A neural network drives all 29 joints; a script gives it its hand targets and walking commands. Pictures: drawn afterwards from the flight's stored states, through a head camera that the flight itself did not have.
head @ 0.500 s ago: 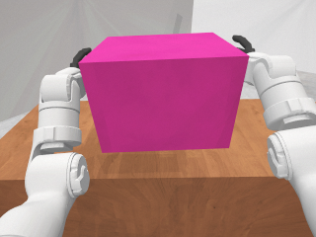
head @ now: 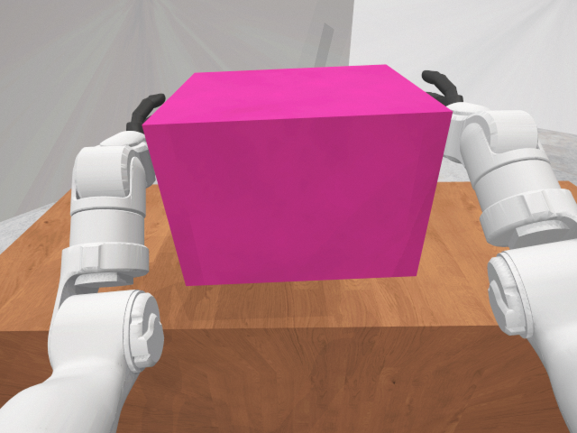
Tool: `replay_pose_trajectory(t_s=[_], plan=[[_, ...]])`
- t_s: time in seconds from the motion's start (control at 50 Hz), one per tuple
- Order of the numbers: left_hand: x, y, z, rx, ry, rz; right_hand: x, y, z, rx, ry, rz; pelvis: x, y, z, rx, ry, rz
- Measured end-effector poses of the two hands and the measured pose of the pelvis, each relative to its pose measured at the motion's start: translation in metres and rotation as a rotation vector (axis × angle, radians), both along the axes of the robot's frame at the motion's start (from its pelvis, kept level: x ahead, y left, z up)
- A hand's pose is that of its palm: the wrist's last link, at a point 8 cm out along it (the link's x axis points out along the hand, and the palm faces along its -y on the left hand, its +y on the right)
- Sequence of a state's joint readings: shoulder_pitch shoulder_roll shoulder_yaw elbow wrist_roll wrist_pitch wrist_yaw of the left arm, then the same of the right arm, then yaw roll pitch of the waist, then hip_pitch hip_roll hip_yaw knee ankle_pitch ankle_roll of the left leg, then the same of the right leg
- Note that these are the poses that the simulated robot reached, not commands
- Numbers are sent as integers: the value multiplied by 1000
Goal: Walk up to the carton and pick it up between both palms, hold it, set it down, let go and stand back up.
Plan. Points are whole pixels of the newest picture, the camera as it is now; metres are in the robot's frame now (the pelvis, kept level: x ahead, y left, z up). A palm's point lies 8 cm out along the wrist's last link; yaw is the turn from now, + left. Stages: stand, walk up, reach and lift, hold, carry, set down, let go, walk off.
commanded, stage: hold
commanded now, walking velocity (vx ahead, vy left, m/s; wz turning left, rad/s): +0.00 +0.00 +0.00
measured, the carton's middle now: (295, 165) +0.38 +0.00 +0.27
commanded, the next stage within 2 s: none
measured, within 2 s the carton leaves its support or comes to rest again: neither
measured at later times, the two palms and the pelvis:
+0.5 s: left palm (137, 135) +0.36 +0.19 +0.33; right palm (448, 115) +0.36 -0.19 +0.35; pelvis -0.01 +0.00 +0.00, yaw +0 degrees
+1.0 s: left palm (141, 150) +0.37 +0.19 +0.31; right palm (441, 126) +0.37 -0.19 +0.33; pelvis +0.01 +0.00 +0.00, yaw +1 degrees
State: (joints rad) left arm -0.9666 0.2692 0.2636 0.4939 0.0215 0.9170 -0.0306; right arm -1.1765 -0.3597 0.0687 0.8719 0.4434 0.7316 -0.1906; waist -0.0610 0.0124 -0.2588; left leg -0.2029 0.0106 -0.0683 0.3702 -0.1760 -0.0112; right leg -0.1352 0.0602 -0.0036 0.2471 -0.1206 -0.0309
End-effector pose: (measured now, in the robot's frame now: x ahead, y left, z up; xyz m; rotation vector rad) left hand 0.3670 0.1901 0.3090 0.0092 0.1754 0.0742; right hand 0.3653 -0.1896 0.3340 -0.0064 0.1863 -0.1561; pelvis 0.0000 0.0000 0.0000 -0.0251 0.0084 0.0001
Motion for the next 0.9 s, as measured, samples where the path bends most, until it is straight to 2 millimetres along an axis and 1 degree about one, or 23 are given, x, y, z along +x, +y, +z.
replay_pose_trajectory(t_s=[0.1,0.18,0.34,0.48,0.58,0.72,0.9], plan=[[-3,1,-4,-6,9,5,-1,1,-2,-10,12,4,1,1,0,0,-6,0],[-7,2,-4,-7,5,10,-3,2,-2,-9,8,8,0,1,0,-1,-9,1],[-12,4,10,-10,-14,21,-6,3,7,15,-8,13,-3,1,0,0,-10,5],[-7,2,19,-9,1,14,-4,1,12,18,12,4,-6,0,0,2,1,5],[-1,-1,23,2,-2,9,0,-2,13,9,10,2,-4,-2,0,3,14,4],[4,-3,14,11,8,8,5,-4,7,-4,23,5,2,-3,0,2,10,4],[3,1,1,8,9,16,7,0,-4,-15,28,15,7,-5,0,-1,1,13]])
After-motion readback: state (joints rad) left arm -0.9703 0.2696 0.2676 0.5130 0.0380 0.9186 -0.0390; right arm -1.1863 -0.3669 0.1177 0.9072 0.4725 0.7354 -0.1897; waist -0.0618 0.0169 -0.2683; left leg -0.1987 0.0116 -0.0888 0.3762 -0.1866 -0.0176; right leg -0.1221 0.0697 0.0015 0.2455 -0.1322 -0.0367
